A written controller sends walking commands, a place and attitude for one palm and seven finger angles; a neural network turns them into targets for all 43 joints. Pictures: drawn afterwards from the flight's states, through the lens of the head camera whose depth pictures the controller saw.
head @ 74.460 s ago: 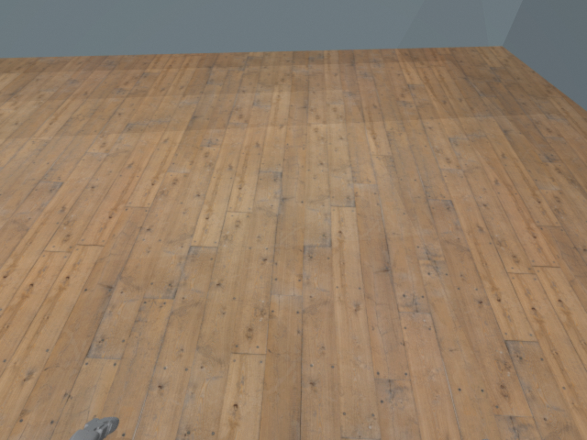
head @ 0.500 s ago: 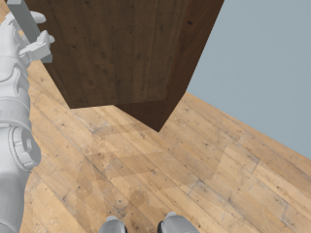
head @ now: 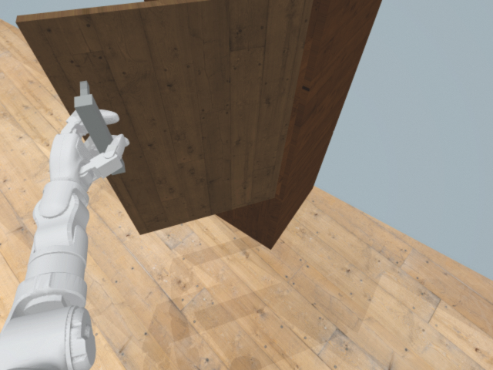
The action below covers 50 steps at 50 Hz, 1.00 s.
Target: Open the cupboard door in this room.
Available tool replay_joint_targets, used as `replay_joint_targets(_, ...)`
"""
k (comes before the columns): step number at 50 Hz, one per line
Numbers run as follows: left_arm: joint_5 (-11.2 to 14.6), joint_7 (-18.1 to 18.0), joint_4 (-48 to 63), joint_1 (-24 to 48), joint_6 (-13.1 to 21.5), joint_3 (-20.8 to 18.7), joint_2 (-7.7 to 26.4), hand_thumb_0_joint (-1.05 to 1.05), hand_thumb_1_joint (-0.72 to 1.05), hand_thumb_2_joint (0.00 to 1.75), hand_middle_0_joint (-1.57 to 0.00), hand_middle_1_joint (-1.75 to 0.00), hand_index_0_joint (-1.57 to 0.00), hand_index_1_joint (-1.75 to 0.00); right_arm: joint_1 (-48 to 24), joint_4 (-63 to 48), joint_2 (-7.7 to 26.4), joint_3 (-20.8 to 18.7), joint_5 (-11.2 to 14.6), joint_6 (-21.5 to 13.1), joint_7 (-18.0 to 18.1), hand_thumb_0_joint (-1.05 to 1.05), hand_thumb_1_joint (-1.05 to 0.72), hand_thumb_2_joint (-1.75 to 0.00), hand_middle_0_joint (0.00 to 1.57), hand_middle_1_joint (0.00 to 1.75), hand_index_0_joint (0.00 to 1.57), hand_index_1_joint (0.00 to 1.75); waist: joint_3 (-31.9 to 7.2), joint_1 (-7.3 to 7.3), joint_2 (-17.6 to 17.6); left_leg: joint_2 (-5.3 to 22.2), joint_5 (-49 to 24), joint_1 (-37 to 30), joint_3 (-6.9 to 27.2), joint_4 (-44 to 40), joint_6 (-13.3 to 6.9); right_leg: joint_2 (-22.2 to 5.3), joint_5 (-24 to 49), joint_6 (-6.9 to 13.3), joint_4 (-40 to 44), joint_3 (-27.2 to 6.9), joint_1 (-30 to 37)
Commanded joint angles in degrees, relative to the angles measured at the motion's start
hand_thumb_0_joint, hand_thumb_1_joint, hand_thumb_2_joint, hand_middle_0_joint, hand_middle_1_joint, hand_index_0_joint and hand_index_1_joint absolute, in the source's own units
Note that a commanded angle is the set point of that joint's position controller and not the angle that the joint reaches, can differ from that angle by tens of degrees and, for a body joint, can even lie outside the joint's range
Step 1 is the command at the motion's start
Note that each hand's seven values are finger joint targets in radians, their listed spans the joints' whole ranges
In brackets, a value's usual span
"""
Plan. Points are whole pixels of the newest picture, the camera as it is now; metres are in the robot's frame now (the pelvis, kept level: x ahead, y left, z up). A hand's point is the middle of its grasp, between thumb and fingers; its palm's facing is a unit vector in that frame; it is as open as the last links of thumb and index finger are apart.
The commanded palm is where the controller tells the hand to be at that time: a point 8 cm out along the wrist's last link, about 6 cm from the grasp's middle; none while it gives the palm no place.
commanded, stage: pull the door open along its arc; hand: left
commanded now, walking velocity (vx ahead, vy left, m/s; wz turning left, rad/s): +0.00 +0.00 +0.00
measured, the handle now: (102, 130) +0.50 +0.22 +0.11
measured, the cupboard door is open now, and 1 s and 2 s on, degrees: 53 83 83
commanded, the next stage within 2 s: open thumb and fingers to let go in 0.58 s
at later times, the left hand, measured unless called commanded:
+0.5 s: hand (171, 219) +0.32 +0.09 +0.11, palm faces +0.44 -0.90 +0.02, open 6.4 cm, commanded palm +0.25 +0.15 +0.10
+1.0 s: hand (182, 233) +0.30 +0.07 +0.11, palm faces +0.46 -0.89 +0.00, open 8.4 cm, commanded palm +0.25 +0.11 +0.10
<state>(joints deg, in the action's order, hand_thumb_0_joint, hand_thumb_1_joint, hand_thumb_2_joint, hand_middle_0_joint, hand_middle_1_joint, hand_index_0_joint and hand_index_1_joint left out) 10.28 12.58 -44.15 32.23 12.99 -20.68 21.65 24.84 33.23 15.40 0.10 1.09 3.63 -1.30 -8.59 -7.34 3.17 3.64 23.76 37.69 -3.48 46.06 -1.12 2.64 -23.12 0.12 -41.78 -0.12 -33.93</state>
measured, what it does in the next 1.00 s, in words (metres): stands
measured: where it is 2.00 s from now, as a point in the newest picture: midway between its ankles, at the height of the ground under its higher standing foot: outside the picture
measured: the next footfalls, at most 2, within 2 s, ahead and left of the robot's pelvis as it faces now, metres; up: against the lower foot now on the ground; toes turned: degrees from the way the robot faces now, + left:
none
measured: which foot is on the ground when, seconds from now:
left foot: down 0.00-1.00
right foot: down 0.00-1.00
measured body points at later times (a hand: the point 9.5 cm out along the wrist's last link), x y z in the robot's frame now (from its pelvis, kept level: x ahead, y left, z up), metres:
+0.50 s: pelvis -0.01 -0.04 +0.01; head -0.01 -0.06 +0.46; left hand +0.29 +0.14 +0.11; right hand +0.18 -0.25 -0.08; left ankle -0.02 +0.10 -0.71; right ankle -0.04 -0.12 -0.71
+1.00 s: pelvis -0.02 -0.04 +0.01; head -0.02 -0.07 +0.46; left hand +0.27 +0.12 +0.11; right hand +0.17 -0.25 -0.10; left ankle -0.02 +0.10 -0.71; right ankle -0.04 -0.12 -0.71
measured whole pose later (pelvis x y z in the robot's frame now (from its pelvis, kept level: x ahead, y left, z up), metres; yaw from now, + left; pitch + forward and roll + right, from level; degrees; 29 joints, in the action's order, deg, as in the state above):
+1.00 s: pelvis -0.02 -0.04 +0.01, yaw +5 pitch +3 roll +1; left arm -0.3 -29.4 -8.2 3.4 1.7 6.0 -5.7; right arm 10.5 36.3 11.2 0.1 -3.3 4.1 2.0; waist -4.2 0.2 3.1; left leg 1.3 18.6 21.6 0.7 37.6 1.9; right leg 0.8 -23.0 2.9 -38.6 4.2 -18.4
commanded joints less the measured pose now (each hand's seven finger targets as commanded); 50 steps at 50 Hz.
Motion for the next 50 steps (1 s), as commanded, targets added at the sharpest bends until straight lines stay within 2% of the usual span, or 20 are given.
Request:
replay_joint_targets(1, 4.8, -8.7, 24.5, -0.9, 1.0, -4.1, 6.5, 0.00, 0.90, 0.90, -0.40, -1.35, -0.40, -1.35, -1.7, -8.0, 6.4, -3.1, 0.6, -3.5, 0.1, 0.00, -0.90, -0.90, 0.20, 0.30, 0.20, 0.30, -18.7, 8.56, -0.1, -2.6, -36.0, -15.8, 1.6, -4.6, -0.1, 0.8, 37.6, 0.1, 2.3, 3.3, 15.6)
replay_joint_targets(3, 4.5, -14.7, 28.3, -5.6, -0.8, -3.9, 2.6, 0.00, 0.90, 0.90, -0.40, -1.35, -0.40, -1.35, -4.0, -8.0, 5.7, -2.9, 0.8, -4.3, -0.3, 0.00, -0.90, -0.90, 0.20, 0.30, 0.20, 0.30, -15.1, 8.89, -1.3, -2.6, -33.6, -14.8, 1.4, -5.7, 0.3, 0.6, 35.8, 0.2, 2.9, 3.9, 15.4)
replay_joint_targets(4, 3.4, -17.7, 30.5, -6.6, -1.5, -4.1, 2.3, 0.00, 0.90, 0.90, -0.40, -1.35, -0.40, -1.35, -4.7, -7.8, 5.6, -2.9, 0.6, -4.3, -0.3, 0.00, -0.90, -0.90, 0.20, 0.30, 0.20, 0.30, -14.2, 8.83, -3.0, -2.6, -32.9, -14.6, 1.5, -6.0, 0.5, 0.5, 35.5, 0.2, 2.9, 4.0, 15.8)
replay_joint_targets(9, -4.3, -28.9, 39.1, -11.1, -4.7, 2.0, -3.9, 0.00, 0.90, 0.90, -0.40, -1.35, -0.40, -1.35, -9.5, -8.4, 3.9, -2.4, -1.1, -3.1, 0.0, 0.00, -0.90, -0.90, 0.20, 0.30, 0.20, 0.30, -13.0, 9.17, -3.1, -3.0, -29.3, -16.3, 1.3, -7.5, 0.6, -0.7, 33.1, 0.6, 3.5, 3.1, 18.0)
replay_joint_targets(11, -6.4, -31.1, 41.7, -12.4, -5.8, 5.4, -6.3, 0.00, 0.90, 0.90, -0.40, -1.35, -0.40, -1.35, -11.2, -8.8, 3.5, -2.2, -1.4, -2.3, 0.4, 0.00, -0.90, -0.90, 0.20, 0.30, 0.20, 0.30, -12.4, 8.83, -3.7, -2.9, -27.0, -17.2, 1.2, -8.2, 0.7, -1.1, 31.6, 0.7, 4.4, 2.7, 18.4)
replay_joint_targets(12, -7.1, -32.1, 41.8, -13.0, -6.3, 6.1, -6.9, 0.00, 0.90, 0.90, -0.40, -1.35, -0.40, -1.35, -11.8, -8.8, 3.5, -2.2, -1.7, -1.8, 0.8, 0.00, -0.90, -0.90, 0.20, 0.30, 0.20, 0.30, -11.5, 8.55, -6.1, -2.9, -25.2, -17.2, 1.3, -8.5, 0.4, -1.3, 30.6, 0.6, 5.4, 2.4, 18.8)
replay_joint_targets(14, -7.2, -34.8, 44.0, -12.1, -7.2, 7.6, -9.7, 0.00, 0.90, 0.90, -0.40, -1.35, -0.40, -1.35, -14.2, -9.0, 2.7, -1.8, -1.9, -1.3, 1.6, 0.00, -0.90, -0.90, 0.20, 0.30, 0.20, 0.30, -10.9, 8.68, -6.9, -3.1, -23.4, -17.6, 1.2, -9.1, 0.5, -1.9, 29.8, 0.4, 6.7, 1.8, 19.8)
replay_joint_targets(16, -7.3, -36.8, 45.7, -13.7, -7.9, 10.2, -13.3, 0.00, 0.90, 0.90, -0.40, -1.35, -0.40, -1.35, -15.8, -9.0, 2.0, -1.5, -2.1, -1.0, 2.0, 0.00, -0.90, -0.90, 0.20, 0.30, 0.20, 0.30, -9.9, 8.70, -6.0, -3.2, -22.8, -18.9, 1.2, -9.5, 0.8, -2.3, 29.9, 0.3, 7.7, 1.7, 20.3)
replay_joint_targets(17, -7.8, -37.3, 46.2, -15.2, -8.2, 11.8, -14.3, 0.00, 0.90, 0.90, -0.40, -1.35, -0.40, -1.35, -16.0, -9.0, 2.0, -1.4, -2.4, -0.9, 2.2, 0.00, -0.90, -0.90, 0.20, 0.30, 0.20, 0.30, -9.0, 8.57, -6.8, -3.2, -22.1, -19.0, 1.3, -9.5, 0.7, -2.4, 29.1, 0.3, 8.4, 1.4, 20.4)
replay_joint_targets(20, -9.0, -39.2, 49.3, -17.1, -8.6, 14.7, -16.9, 0.00, 0.90, 0.90, -0.40, -1.35, -0.40, -1.35, -17.9, -9.2, 1.3, -1.0, -2.9, -0.6, 2.5, 0.00, -0.90, -0.90, 0.20, 0.30, 0.20, 0.30, -8.1, 8.67, -4.9, -3.5, -21.1, -19.7, 1.3, -9.9, 0.7, -3.3, 30.3, -0.1, 9.1, 0.7, 20.8)
replay_joint_targets(22, -9.8, -41.1, 50.3, -18.4, -8.9, 15.6, -17.8, 0.00, 0.90, 0.90, -0.40, -1.35, -0.40, -1.35, -18.5, -8.8, 1.0, -1.0, -3.3, -0.5, 2.7, 0.00, -0.90, -0.90, 0.20, 0.30, 0.20, 0.30, -7.1, 8.58, -6.7, -3.5, -20.5, -19.7, 1.7, -9.8, 0.7, -3.8, 30.7, -0.4, 10.1, 0.2, 21.5)
replay_joint_targets(25, -11.0, -42.1, 53.3, -22.0, -9.1, 19.6, -21.2, 0.00, 0.90, 0.90, -0.40, -1.35, -0.40, -1.35, -19.1, -9.0, 0.7, -1.1, -3.7, -0.4, 2.6, 0.00, -0.90, -0.90, 0.20, 0.30, 0.20, 0.30, -7.5, 8.51, -7.0, -3.7, -21.2, -20.3, 1.8, -9.9, 0.7, -4.4, 33.6, -0.6, 9.8, -0.1, 22.5)
replay_joint_targets(28, -12.0, -42.6, 55.1, -21.8, -9.3, 24.5, -24.5, 0.00, 0.90, 0.90, -0.40, -1.35, -0.40, -1.35, -19.8, -8.8, 0.6, -1.1, -4.0, -0.7, 2.6, 0.00, -0.90, -0.90, 0.20, 0.30, 0.20, 0.30, -6.3, 7.57, -6.8, -3.7, -20.6, -21.1, 2.1, -9.5, 0.6, -4.9, 33.9, -0.9, 10.3, -0.5, 21.4)
replay_joint_targets(33, -13.7, -44.2, 55.7, -20.4, -9.1, 30.5, -29.6, 0.00, 0.90, 0.90, -0.40, -1.35, -0.40, -1.35, -20.2, -7.8, 0.3, -1.5, -4.4, -1.8, 2.4, 0.00, -0.90, -0.90, 0.20, 0.30, 0.20, 0.30, -5.8, 6.64, -10.1, -3.9, -19.7, -21.4, 3.1, -8.6, 0.4, -5.5, 33.3, -1.2, 10.5, -0.7, 20.0)
replay_joint_targets(34, -14.2, -44.8, 53.9, -14.5, -9.0, 28.9, -27.1, 0.00, 0.90, 0.90, -0.40, -1.35, -0.40, -1.35, -20.4, -6.6, 0.6, -1.3, -4.4, -1.8, 2.8, 0.00, -0.90, -0.90, 0.20, 0.30, 0.20, 0.30, -5.0, 5.86, -10.0, -4.1, -18.5, -20.5, 3.4, -8.3, 0.3, -5.7, 31.6, -1.3, 10.5, -1.2, 18.5)
replay_joint_targets(37, -14.8, -45.0, 51.2, -14.4, -8.5, 27.2, -25.6, 0.00, 0.69, 0.81, -0.38, -1.33, -0.38, -1.33, -20.6, -5.6, 0.3, -1.5, -4.7, -1.7, 3.3, 0.00, -0.90, -0.90, 0.20, 0.30, 0.20, 0.30, -5.4, 6.86, -10.6, -4.5, -17.4, -20.0, 3.4, -7.9, 0.2, -6.0, 29.0, -1.2, 11.4, -2.1, 18.5)
replay_joint_targets(39, -13.9, -44.4, 51.1, -13.7, -8.0, 27.2, -26.3, 0.00, 0.55, 0.75, -0.38, -1.31, -0.38, -1.31, -20.9, -5.6, 0.0, -1.4, -4.5, -1.7, 3.6, 0.00, -0.90, -0.90, 0.20, 0.30, 0.20, 0.30, -7.3, 7.25, -9.1, -4.7, -17.5, -20.3, 3.2, -8.3, 0.3, -6.2, 29.5, -1.2, 11.0, -2.1, 19.5)
replay_joint_targets(44, -11.5, -42.1, 50.2, -14.9, -7.2, 26.6, -26.6, 0.00, 0.20, 0.60, -0.35, -1.27, -0.35, -1.27, -20.7, -5.6, 0.0, -1.3, -4.3, -1.9, 4.0, 0.00, -0.90, -0.90, 0.20, 0.30, 0.20, 0.30, -8.6, 7.81, -9.0, -4.5, -19.0, -21.2, 3.0, -9.1, 0.4, -5.8, 32.6, -1.2, 10.3, -1.1, 21.1)
replay_joint_targets(46, -11.2, -41.8, 49.9, -14.5, -7.1, 26.5, -26.6, 0.00, 0.06, 0.54, -0.34, -1.26, -0.34, -1.26, -20.7, -5.6, 0.0, -1.2, -4.2, -2.0, 4.1, 0.00, -0.90, -0.90, 0.20, 0.30, 0.20, 0.30, -7.9, 7.67, -9.7, -4.5, -19.2, -21.2, 3.1, -9.3, 0.4, -5.6, 32.1, -1.1, 10.2, -0.6, 20.8)
replay_joint_targets(50, -11.9, -42.3, 48.4, -10.8, -6.7, 28.3, -28.1, 0.00, -0.22, 0.42, -0.32, -1.23, -0.32, -1.23, -21.3, -5.6, 0.1, -1.0, -4.2, -2.5, 3.8, 0.00, -0.90, -0.90, 0.20, 0.30, 0.20, 0.30, -5.1, 6.95, -9.5, -4.3, -17.0, -21.0, 3.4, -9.4, 0.2, -4.9, 24.7, -0.6, 10.7, 0.2, 17.1)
